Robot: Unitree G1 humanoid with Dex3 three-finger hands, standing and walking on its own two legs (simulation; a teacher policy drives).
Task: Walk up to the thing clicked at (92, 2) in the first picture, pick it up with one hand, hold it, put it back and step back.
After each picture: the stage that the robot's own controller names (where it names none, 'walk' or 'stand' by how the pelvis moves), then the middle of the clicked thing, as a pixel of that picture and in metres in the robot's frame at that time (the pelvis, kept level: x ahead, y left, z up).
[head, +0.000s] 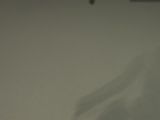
stand; (92, 0) +2.40 -0.12 -0.72
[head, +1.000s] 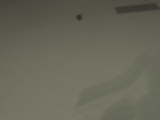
walk; (79, 16) +2.26 +0.20 -0.70
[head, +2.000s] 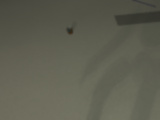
walk; (70, 29) +1.63 +0.29 -0.72
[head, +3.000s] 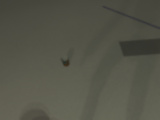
walk; (65, 60) +1.10 +0.27 -0.72
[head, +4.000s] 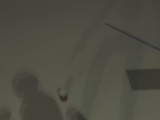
walk; (63, 95) +0.71 +0.20 -0.70
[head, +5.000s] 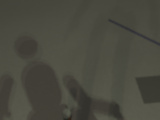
walk; (66, 115) +0.46 +0.13 -0.70
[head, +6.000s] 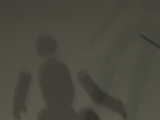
stand; out of the picture +0.43 +0.01 -0.71
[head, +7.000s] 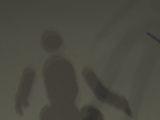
stand; (87, 119) +0.44 +0.00 -0.70
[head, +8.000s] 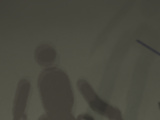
stand; out of the picture +0.46 +0.02 -0.72
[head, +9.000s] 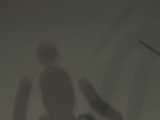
stand; out of the picture +0.47 +0.01 -0.73
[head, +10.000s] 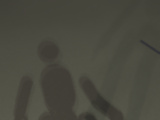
stand; out of the picture +0.45 +0.01 -0.73
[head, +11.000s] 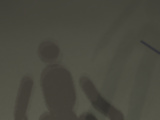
go down; out of the picture +0.45 +0.01 -0.73
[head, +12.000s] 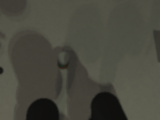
go down; (63, 60) +0.53 +0.03 -0.42
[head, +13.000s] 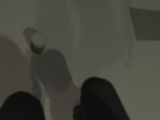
approach; (38, 43) +0.55 +0.07 -0.32
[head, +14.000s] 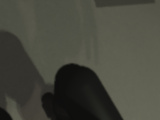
go down; out of the picture +0.54 +0.13 -0.27
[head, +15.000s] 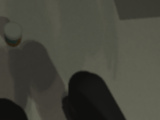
go down; (13, 35) +0.55 +0.10 -0.31
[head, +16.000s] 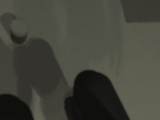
go down; (19, 32) +0.55 +0.09 -0.29
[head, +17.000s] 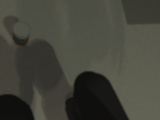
go down; (21, 34) +0.55 +0.08 -0.30
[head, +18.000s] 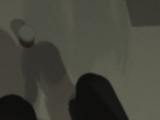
go down; (26, 37) +0.55 +0.07 -0.32
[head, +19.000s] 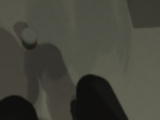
go down; (29, 39) +0.55 +0.07 -0.33
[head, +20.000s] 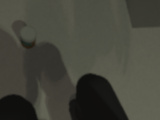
go down; (28, 38) +0.55 +0.07 -0.32
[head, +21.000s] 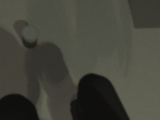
go down; (30, 37) +0.55 +0.07 -0.32
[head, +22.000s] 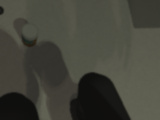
go down; (29, 35) +0.55 +0.07 -0.31
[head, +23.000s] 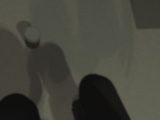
close in; (32, 38) +0.55 +0.07 -0.32
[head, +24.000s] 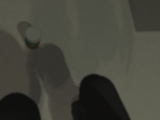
go down; (32, 38) +0.55 +0.07 -0.32
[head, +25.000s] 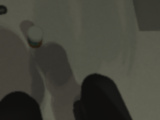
go down; (35, 37) +0.55 +0.07 -0.31
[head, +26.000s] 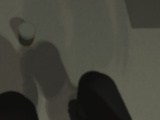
go down; (26, 35) +0.55 +0.08 -0.29
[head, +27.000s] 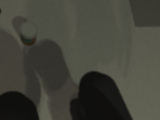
go down; (28, 34) +0.55 +0.08 -0.30
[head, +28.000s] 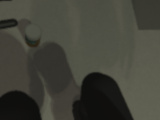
go down; (33, 36) +0.55 +0.07 -0.30
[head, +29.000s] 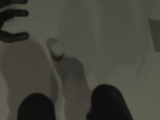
lift; (57, 52) +0.55 +0.04 -0.36
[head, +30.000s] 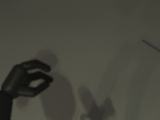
hold; out of the picture +0.47 -0.01 -0.67
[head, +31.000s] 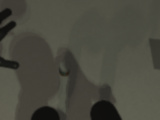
go down; (64, 68) +0.52 +0.02 -0.47
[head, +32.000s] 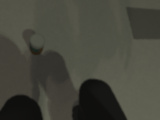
go down; (36, 44) +0.56 +0.06 -0.34
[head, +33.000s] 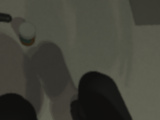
go down; (27, 34) +0.56 +0.07 -0.29
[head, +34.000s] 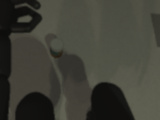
lower; (56, 48) +0.55 +0.04 -0.34
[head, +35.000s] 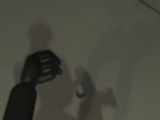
hold; (80, 91) +0.52 +0.00 -0.56
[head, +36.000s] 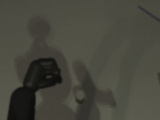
hold; (80, 97) +0.50 +0.00 -0.63
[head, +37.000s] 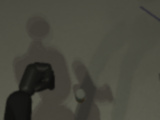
crouch; (80, 96) +0.50 -0.01 -0.61
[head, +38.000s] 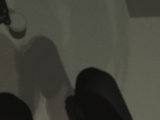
lower; (17, 26) +0.57 +0.08 -0.28
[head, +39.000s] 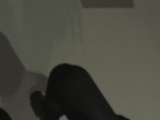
lower; out of the picture +0.56 +0.13 -0.30
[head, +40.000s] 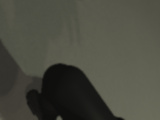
lower; out of the picture +0.55 +0.14 -0.30
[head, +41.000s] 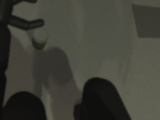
hold; (39, 39) +0.56 +0.08 -0.33
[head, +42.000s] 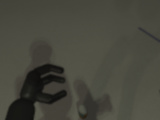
crouch; (83, 111) +0.50 -0.01 -0.65
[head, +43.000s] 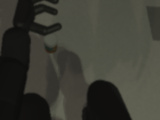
lower; (50, 43) +0.57 +0.03 -0.35
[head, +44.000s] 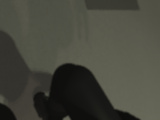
lower; out of the picture +0.56 +0.13 -0.29
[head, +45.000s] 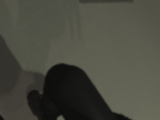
lower; out of the picture +0.56 +0.13 -0.30
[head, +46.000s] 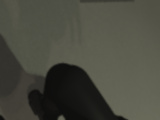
lower; out of the picture +0.56 +0.13 -0.30
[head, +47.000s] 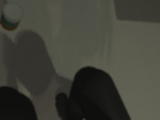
stand; (11, 17) +0.56 +0.11 -0.29
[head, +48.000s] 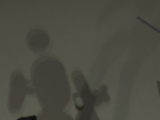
withdraw; (79, 103) +0.50 -0.01 -0.62
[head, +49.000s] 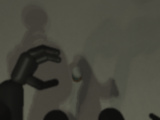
crouch; (77, 74) +0.54 +0.00 -0.50
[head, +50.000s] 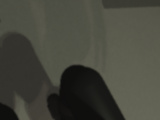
lower; out of the picture +0.57 +0.11 -0.28
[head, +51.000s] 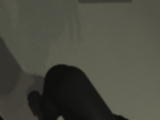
rest; out of the picture +0.56 +0.13 -0.31
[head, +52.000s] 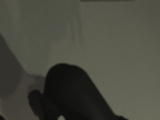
lower; out of the picture +0.57 +0.13 -0.30
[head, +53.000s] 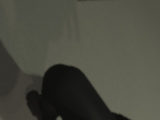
withdraw; out of the picture +0.56 +0.14 -0.30
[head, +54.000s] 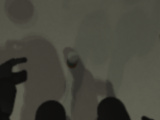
stand; (72, 60) +0.56 +0.02 -0.44
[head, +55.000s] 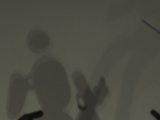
crouch; (82, 103) +0.51 -0.02 -0.62
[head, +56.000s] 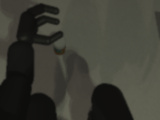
lower; (59, 46) +0.58 +0.02 -0.37
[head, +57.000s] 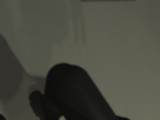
lower; out of the picture +0.57 +0.13 -0.30
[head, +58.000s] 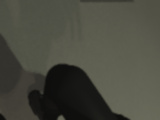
lower; out of the picture +0.57 +0.13 -0.31
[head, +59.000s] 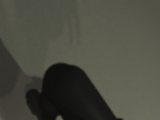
lower; out of the picture +0.57 +0.14 -0.30
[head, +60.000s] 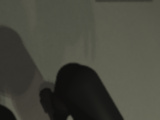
stand; out of the picture +0.57 +0.13 -0.29
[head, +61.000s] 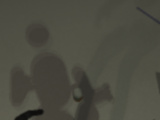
hold; (78, 95) +0.52 +0.00 -0.60
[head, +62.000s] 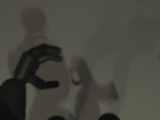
crouch; (76, 78) +0.54 +0.00 -0.53
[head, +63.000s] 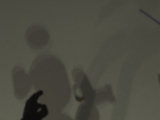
stand; (79, 94) +0.53 -0.01 -0.59
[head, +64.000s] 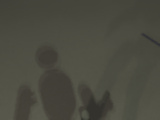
stand; (85, 117) +0.50 -0.02 -0.66
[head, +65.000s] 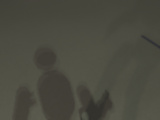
stand; (85, 118) +0.50 -0.02 -0.66
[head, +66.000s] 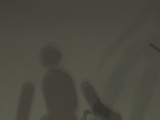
stand; out of the picture +0.51 -0.03 -0.71
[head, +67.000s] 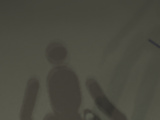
stand; out of the picture +0.50 -0.01 -0.73
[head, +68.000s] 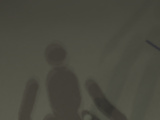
stand; out of the picture +0.50 +0.00 -0.73
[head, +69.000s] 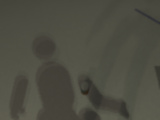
walk; (84, 88) +0.63 +0.03 -0.70
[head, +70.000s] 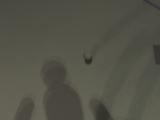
walk; (88, 58) +0.96 +0.02 -0.70
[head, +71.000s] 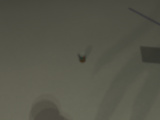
stand; (82, 56) +1.14 +0.03 -0.70
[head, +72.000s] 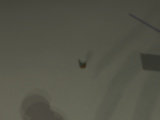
stand; (82, 62) +1.09 +0.01 -0.72
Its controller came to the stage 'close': yes
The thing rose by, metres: 0.00
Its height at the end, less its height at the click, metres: +0.00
